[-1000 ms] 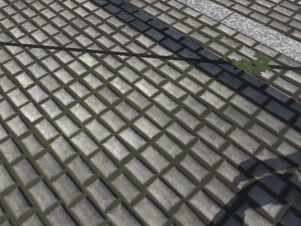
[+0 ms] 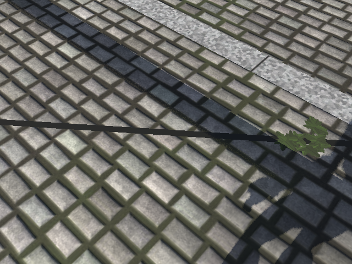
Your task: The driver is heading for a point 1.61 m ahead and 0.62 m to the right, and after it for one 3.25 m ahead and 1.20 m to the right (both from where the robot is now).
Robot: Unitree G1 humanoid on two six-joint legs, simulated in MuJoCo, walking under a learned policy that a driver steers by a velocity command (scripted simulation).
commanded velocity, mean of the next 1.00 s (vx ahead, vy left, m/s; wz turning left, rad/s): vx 0.50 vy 0.00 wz -0.56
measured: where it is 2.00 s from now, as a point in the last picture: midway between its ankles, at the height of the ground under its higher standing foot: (269, 153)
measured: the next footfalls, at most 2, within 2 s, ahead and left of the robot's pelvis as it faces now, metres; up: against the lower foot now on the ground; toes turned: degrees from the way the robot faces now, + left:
left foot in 0.38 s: +0.40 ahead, +0.11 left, +0.00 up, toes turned -15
right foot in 0.92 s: +0.56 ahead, -0.20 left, +0.00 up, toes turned -36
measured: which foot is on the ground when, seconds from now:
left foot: up 0.00-0.36, down 0.38-0.94, up 0.96-1.00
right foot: down 0.00-0.38, up 0.40-0.90, down 0.92-1.00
